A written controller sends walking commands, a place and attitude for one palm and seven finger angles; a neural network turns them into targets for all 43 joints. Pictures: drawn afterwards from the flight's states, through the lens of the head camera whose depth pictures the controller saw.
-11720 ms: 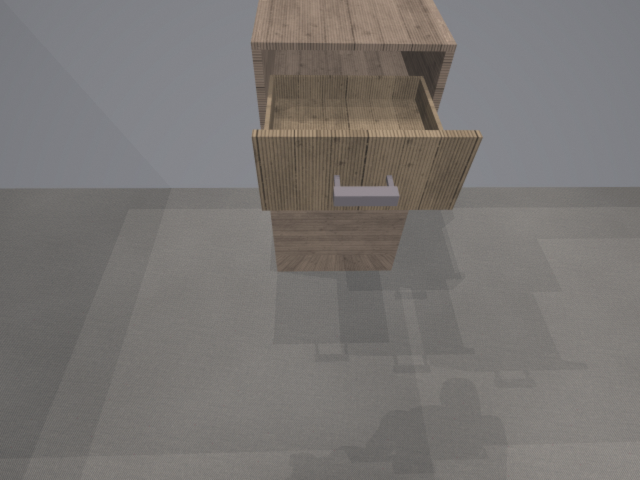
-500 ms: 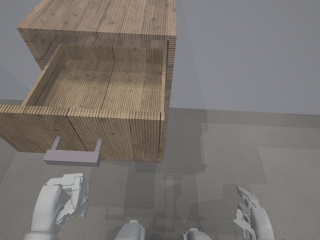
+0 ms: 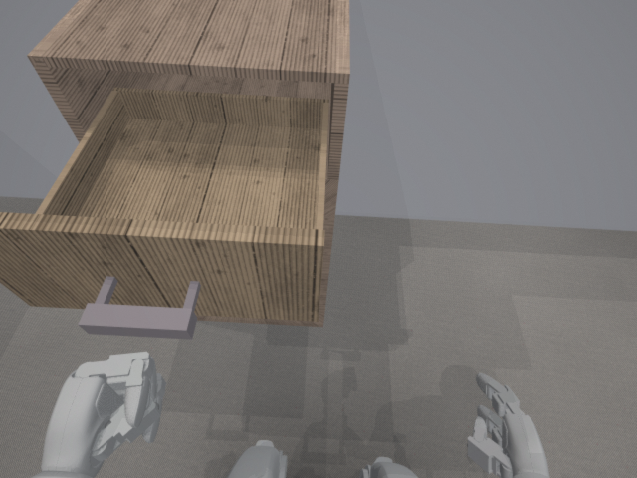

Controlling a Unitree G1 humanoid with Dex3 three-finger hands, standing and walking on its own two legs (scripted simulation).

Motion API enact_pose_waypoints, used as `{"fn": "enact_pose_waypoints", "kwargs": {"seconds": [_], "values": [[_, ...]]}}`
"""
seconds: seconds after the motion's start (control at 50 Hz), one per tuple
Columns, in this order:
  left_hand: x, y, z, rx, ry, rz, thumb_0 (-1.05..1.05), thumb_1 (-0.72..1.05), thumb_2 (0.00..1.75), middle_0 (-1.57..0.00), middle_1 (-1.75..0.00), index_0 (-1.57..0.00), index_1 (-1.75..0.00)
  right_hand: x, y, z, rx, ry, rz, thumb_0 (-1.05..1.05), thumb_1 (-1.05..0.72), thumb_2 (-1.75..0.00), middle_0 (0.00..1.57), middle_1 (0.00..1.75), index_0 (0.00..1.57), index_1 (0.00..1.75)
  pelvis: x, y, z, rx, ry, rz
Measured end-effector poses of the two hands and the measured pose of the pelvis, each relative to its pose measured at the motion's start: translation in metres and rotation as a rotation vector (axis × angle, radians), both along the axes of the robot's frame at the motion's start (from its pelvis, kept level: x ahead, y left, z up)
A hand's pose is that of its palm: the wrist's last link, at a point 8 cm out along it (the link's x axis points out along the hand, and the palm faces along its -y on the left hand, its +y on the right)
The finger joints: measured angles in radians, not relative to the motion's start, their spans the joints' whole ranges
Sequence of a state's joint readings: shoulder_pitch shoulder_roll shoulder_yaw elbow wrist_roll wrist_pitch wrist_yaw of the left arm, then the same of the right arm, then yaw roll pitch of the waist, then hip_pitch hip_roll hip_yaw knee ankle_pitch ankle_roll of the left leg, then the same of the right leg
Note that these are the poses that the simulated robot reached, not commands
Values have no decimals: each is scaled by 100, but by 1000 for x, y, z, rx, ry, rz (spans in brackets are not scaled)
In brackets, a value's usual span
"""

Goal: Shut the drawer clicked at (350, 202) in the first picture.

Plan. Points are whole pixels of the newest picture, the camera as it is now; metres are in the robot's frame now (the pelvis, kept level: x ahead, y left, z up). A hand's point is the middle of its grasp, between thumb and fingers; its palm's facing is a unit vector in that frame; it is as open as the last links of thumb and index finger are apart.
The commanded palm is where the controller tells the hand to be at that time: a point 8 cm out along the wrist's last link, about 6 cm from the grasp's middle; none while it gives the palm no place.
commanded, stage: push the drawer shut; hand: left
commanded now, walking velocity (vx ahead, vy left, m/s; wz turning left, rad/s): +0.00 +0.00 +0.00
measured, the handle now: (146, 303) +0.30 +0.22 +0.07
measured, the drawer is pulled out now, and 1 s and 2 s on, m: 0.28 0.19 0.08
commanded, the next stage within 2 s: none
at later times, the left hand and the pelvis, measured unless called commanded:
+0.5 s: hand (160, 368) +0.23 +0.19 +0.05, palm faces -0.01 -1.00 -0.06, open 2.8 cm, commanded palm +0.23 +0.24 +0.06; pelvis +0.00 +0.00 +0.00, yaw +0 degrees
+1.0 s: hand (184, 307) +0.30 +0.18 +0.06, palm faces -0.01 -1.00 -0.05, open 3.1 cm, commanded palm +0.29 +0.23 +0.06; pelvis -0.01 +0.01 +0.01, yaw +0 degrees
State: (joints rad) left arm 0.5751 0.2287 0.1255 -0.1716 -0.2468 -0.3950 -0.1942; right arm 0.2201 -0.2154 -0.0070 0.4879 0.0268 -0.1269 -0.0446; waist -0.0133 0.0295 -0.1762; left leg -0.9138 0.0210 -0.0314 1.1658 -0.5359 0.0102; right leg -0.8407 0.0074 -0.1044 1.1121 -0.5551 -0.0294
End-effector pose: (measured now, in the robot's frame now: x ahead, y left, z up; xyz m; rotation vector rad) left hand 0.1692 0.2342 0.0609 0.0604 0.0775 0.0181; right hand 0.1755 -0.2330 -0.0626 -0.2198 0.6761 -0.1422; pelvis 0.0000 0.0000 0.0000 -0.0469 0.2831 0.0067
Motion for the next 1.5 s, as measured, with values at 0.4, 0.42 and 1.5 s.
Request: {"fn": "enact_pose_waypoints", "kwargs": {"seconds": [0.4,0.42,1.5], "values": [[34,4,-2,-5,-32,-26,-3,82,90,-139,-160,-139,-160,-13,-2,-5,-22,62,16,1,-90,-90,20,30,21,30,0,2,3,-2,5,4],[35,5,-3,-5,-36,-26,-3,81,90,-139,-160,-139,-160,-13,-3,-6,-25,65,19,1,-90,-90,20,30,21,30,-1,2,2,-3,6,5],[171,2,-4,-12,-63,-24,-2,83,93,-140,-160,-140,-160,-68,-14,-20,-22,285,-48,1,-90,-90,20,30,21,30,-8,4,12,12,14,-13]]}}
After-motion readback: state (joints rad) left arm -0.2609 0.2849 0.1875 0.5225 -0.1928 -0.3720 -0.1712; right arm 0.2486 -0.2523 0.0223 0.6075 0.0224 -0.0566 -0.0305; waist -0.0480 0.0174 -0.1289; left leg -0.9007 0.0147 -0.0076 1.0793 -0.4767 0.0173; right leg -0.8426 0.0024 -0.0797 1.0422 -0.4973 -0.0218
